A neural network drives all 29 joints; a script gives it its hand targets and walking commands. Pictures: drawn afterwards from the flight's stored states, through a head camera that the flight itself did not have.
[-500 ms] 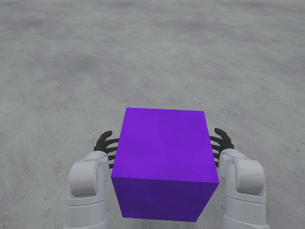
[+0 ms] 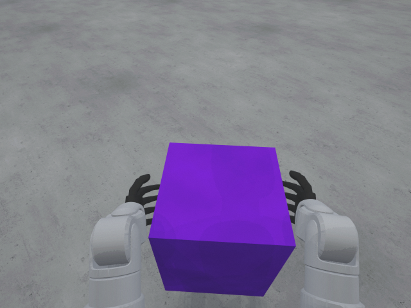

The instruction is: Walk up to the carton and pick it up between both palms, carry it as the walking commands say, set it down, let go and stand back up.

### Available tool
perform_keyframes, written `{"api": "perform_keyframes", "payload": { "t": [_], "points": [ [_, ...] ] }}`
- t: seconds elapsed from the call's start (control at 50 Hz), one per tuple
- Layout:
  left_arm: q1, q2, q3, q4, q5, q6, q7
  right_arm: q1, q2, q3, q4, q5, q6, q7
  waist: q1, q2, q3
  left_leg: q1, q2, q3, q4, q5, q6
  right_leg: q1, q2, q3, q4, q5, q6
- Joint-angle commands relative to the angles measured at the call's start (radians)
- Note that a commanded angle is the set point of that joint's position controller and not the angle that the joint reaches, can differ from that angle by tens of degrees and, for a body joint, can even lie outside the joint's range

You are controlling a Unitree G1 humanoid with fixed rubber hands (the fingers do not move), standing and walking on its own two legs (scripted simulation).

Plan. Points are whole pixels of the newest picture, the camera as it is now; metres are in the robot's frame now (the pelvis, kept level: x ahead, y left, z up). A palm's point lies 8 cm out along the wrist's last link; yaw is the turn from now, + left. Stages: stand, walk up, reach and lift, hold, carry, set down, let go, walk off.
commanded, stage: carry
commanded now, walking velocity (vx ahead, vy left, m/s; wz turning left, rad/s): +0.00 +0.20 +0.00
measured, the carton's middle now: (217, 222) +0.30 -0.01 +0.02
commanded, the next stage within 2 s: none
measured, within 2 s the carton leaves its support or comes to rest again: neither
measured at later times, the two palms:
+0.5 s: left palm (74, 233) +0.24 +0.24 +0.09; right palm (251, 232) +0.24 -0.06 +0.09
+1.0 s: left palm (5, 251) +0.21 +0.33 +0.10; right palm (193, 254) +0.20 +0.03 +0.09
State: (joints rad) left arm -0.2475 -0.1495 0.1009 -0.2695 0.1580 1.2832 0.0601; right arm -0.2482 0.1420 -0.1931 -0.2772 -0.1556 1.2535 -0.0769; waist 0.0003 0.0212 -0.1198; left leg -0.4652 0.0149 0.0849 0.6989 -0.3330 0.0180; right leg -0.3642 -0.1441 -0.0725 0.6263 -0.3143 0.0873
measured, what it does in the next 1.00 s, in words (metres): steps to the left: left foot, then right foot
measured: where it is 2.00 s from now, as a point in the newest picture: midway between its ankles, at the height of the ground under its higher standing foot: outside the picture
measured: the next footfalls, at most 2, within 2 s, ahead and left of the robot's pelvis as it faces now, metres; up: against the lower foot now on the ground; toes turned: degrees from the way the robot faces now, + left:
left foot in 0.02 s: +0.08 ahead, +0.10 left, +0.00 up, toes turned +5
right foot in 0.34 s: -0.01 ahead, -0.07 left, +0.00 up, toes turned -8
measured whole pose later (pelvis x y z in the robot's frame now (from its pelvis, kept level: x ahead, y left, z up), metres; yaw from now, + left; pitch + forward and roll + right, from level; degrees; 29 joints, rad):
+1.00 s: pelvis -0.07 +0.20 +0.00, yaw -1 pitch +4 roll +1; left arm -0.24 -0.15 0.10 -0.30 0.15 1.28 0.06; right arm -0.23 0.14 -0.18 -0.31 -0.16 1.26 -0.08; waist 0.00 0.03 -0.09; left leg -0.50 -0.05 0.12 0.75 -0.37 0.04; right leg -0.37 -0.13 -0.07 0.66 -0.35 0.06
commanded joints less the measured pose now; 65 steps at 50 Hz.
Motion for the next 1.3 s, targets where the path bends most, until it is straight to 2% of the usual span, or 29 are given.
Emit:
{"api": "perform_keyframes", "payload": {
  "t": [0.0,0.02,0.04,0.1,0.26,0.3,0.32,0.34,0.36,0.38,0.42,0.48,0.52,0.54,0.56,0.62,0.78,0.82,0.84,0.86,0.88,0.9,0.94,1.02,1.06,1.08,1.1,1.16,1.28],
  "points": [
    [-0.479,-0.877,-0.678,-0.136,-0.466,-0.027,-0.221,-0.503,0.875,0.780,-0.123,0.487,0.025,0.260,-0.002,-0.082,-0.280,0.289,0.067,-0.128,-0.281,0.304,0.017,0.061,-0.099,0.045,0.078,0.361,-0.027],
    [-0.485,-0.883,-0.689,-0.143,-0.469,-0.025,-0.220,-0.478,0.867,0.765,-0.100,0.485,0.022,0.266,-0.008,0.215,-0.268,0.383,0.259,-0.313,-0.298,0.677,0.081,-0.162,0.026,-0.072,0.195,-0.142,0.022],
    [-0.546,-0.902,-0.708,-0.174,-0.483,-0.028,-0.218,-0.511,0.887,0.758,-0.111,0.493,0.016,0.269,-0.009,0.310,-0.248,0.367,0.285,-0.326,-0.301,0.660,0.140,-0.217,0.068,-0.066,0.324,-0.381,0.009],
    [-0.543,-0.909,-0.709,-0.152,-0.481,-0.036,-0.221,-0.491,0.898,0.752,-0.102,0.468,0.016,0.270,-0.010,0.091,-0.212,0.280,0.228,-0.281,-0.365,0.217,0.147,-0.263,0.059,-0.034,0.479,-0.252,-0.010],
    [-0.565,-0.889,-0.683,-0.134,-0.506,-0.027,-0.228,-0.523,0.896,0.775,-0.114,0.468,0.012,0.250,-0.006,0.106,-0.237,0.183,0.225,-0.264,-0.421,0.174,0.119,-0.059,0.081,-0.071,0.172,-0.201,-0.047],
    [-0.539,-0.899,-0.676,-0.117,-0.505,-0.028,-0.233,-0.545,0.895,0.792,-0.137,0.475,0.013,0.243,0.014,0.077,-0.267,0.164,0.173,-0.181,-0.395,0.230,0.046,0.133,0.094,-0.108,-0.144,-0.045,-0.058],
    [-0.529,-0.896,-0.671,-0.117,-0.508,-0.028,-0.237,-0.551,0.886,0.801,-0.151,0.477,0.014,0.240,0.021,0.019,-0.289,0.071,0.120,-0.115,-0.357,0.244,-0.031,0.310,0.023,-0.048,-0.274,0.017,-0.069],
    [-0.515,-0.890,-0.666,-0.124,-0.507,-0.030,-0.240,-0.556,0.894,0.813,-0.170,0.482,0.015,0.242,0.025,-0.227,-0.289,-0.085,0.051,-0.055,-0.167,0.169,-0.092,0.415,-0.232,0.280,-0.372,-0.113,-0.130],
    [-0.496,-0.910,-0.659,-0.101,-0.489,-0.041,-0.240,-0.613,0.883,0.834,-0.219,0.485,0.016,0.241,0.011,-0.508,-0.192,-0.204,0.005,-0.052,0.084,-0.094,-0.061,0.261,-0.426,0.551,-0.393,0.009,-0.252],
    [-0.510,-0.917,-0.651,-0.104,-0.494,-0.038,-0.243,-0.668,0.883,0.838,-0.232,0.490,0.012,0.238,0.012,-0.408,-0.154,-0.169,0.056,-0.145,0.252,-0.114,-0.023,0.168,-0.407,0.506,-0.372,0.087,-0.290],
    [-0.504,-0.923,-0.659,-0.115,-0.505,-0.028,-0.242,-0.589,0.889,0.805,-0.195,0.483,0.013,0.237,0.004,-0.216,-0.167,-0.130,0.035,-0.123,0.212,-0.076,-0.009,0.182,-0.284,0.277,-0.257,0.397,-0.218],
    [-0.497,-0.889,-0.664,-0.156,-0.490,-0.032,-0.227,-0.504,0.889,0.798,-0.146,0.485,0.020,0.246,-0.011,-0.281,-0.251,0.053,-0.016,-0.022,-0.147,0.034,0.003,0.217,-0.191,0.141,-0.089,0.686,-0.128],
    [-0.479,-0.879,-0.686,-0.169,-0.480,-0.035,-0.221,-0.492,0.878,0.787,-0.151,0.492,0.020,0.255,-0.004,-0.102,-0.295,0.280,0.049,-0.116,-0.285,0.272,0.021,0.089,-0.108,0.063,0.070,0.419,-0.043],
    [-0.478,-0.883,-0.696,-0.169,-0.479,-0.032,-0.219,-0.463,0.872,0.770,-0.124,0.487,0.018,0.261,-0.007,0.170,-0.288,0.393,0.227,-0.285,-0.285,0.679,0.083,-0.120,0.006,-0.048,0.182,-0.054,0.008],
    [-0.535,-0.897,-0.716,-0.202,-0.494,-0.034,-0.217,-0.489,0.884,0.763,-0.135,0.494,0.011,0.265,-0.010,0.313,-0.264,0.400,0.284,-0.329,-0.286,0.756,0.141,-0.212,0.074,-0.078,0.303,-0.373,0.009],
    [-0.537,-0.911,-0.718,-0.179,-0.488,-0.040,-0.219,-0.478,0.901,0.757,-0.128,0.471,0.012,0.267,-0.010,0.102,-0.228,0.316,0.227,-0.286,-0.340,0.326,0.157,-0.255,0.064,-0.037,0.469,-0.276,-0.010],
    [-0.555,-0.890,-0.694,-0.167,-0.511,-0.030,-0.224,-0.505,0.896,0.776,-0.141,0.472,0.009,0.248,-0.009,0.103,-0.249,0.234,0.229,-0.285,-0.403,0.261,0.138,-0.097,0.077,-0.059,0.220,-0.219,-0.040],
    [-0.535,-0.897,-0.686,-0.152,-0.513,-0.030,-0.228,-0.518,0.898,0.790,-0.158,0.474,0.010,0.243,0.003,0.091,-0.273,0.220,0.198,-0.233,-0.395,0.286,0.095,0.042,0.097,-0.095,0.008,-0.131,-0.054],
    [-0.526,-0.900,-0.686,-0.146,-0.513,-0.030,-0.232,-0.525,0.893,0.798,-0.166,0.477,0.011,0.240,0.016,0.079,-0.277,0.184,0.156,-0.168,-0.388,0.303,0.028,0.170,0.088,-0.108,-0.197,-0.016,-0.058],
    [-0.513,-0.899,-0.681,-0.146,-0.516,-0.030,-0.236,-0.538,0.883,0.808,-0.186,0.479,0.012,0.238,0.022,-0.001,-0.297,0.068,0.100,-0.103,-0.332,0.309,-0.055,0.351,-0.013,-0.011,-0.301,0.015,-0.077],
    [-0.489,-0.900,-0.676,-0.144,-0.508,-0.035,-0.237,-0.545,0.890,0.820,-0.210,0.486,0.016,0.242,0.021,-0.266,-0.277,-0.083,0.030,-0.051,-0.154,0.171,-0.122,0.405,-0.275,0.353,-0.381,-0.095,-0.162],
    [-0.493,-0.910,-0.670,-0.128,-0.498,-0.043,-0.238,-0.599,0.878,0.833,-0.237,0.486,0.016,0.239,0.012,-0.488,-0.195,-0.175,0.025,-0.088,0.105,-0.077,-0.069,0.256,-0.441,0.539,-0.370,0.088,-0.277],
    [-0.506,-0.917,-0.659,-0.135,-0.514,-0.030,-0.243,-0.606,0.874,0.815,-0.233,0.484,0.010,0.233,0.009,-0.249,-0.162,-0.126,0.027,-0.129,0.270,-0.094,-0.021,0.174,-0.334,0.351,-0.306,0.296,-0.257],
    [-0.489,-0.881,-0.671,-0.182,-0.496,-0.032,-0.226,-0.490,0.887,0.804,-0.172,0.489,0.019,0.245,-0.012,-0.270,-0.246,0.071,-0.021,-0.024,-0.185,0.052,0.002,0.222,-0.183,0.135,-0.079,0.690,-0.122],
    [-0.464,-0.875,-0.687,-0.183,-0.482,-0.034,-0.221,-0.468,0.875,0.792,-0.171,0.494,0.019,0.253,-0.003,-0.065,-0.311,0.325,0.065,-0.134,-0.277,0.376,0.026,0.077,-0.095,0.049,0.096,0.385,-0.033],
    [-0.490,-0.884,-0.705,-0.200,-0.491,-0.032,-0.219,-0.462,0.870,0.774,-0.157,0.492,0.015,0.259,-0.009,0.225,-0.290,0.423,0.258,-0.306,-0.278,0.808,0.091,-0.152,0.034,-0.078,0.222,-0.162,0.017],
    [-0.529,-0.900,-0.720,-0.216,-0.499,-0.034,-0.217,-0.490,0.888,0.768,-0.167,0.502,0.011,0.264,-0.008,0.294,-0.270,0.422,0.282,-0.323,-0.283,0.792,0.140,-0.209,0.072,-0.063,0.342,-0.390,0.004],
    [-0.523,-0.907,-0.715,-0.183,-0.491,-0.038,-0.219,-0.461,0.896,0.759,-0.142,0.470,0.014,0.264,-0.009,0.092,-0.232,0.345,0.229,-0.284,-0.331,0.401,0.154,-0.257,0.062,-0.033,0.472,-0.276,-0.010],
    [-0.556,-0.889,-0.705,-0.191,-0.513,-0.032,-0.220,-0.487,0.890,0.771,-0.156,0.478,0.009,0.252,-0.010,0.106,-0.239,0.269,0.226,-0.282,-0.390,0.291,0.142,-0.162,0.071,-0.053,0.330,-0.236,-0.028]
  ]
}}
